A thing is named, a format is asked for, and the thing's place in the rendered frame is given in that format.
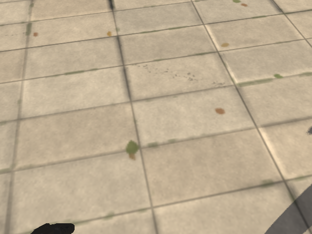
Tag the robot left hand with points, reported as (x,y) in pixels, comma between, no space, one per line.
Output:
(57,228)

